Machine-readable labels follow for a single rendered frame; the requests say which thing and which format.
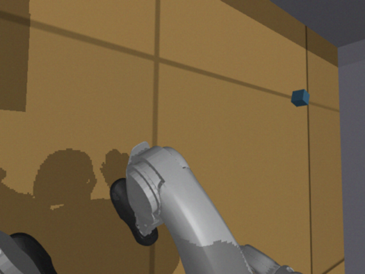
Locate left robot foot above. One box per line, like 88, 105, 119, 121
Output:
10, 232, 57, 274

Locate right robot foot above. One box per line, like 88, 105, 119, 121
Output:
110, 178, 158, 246

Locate right robot hand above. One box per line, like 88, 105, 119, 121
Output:
238, 244, 281, 274

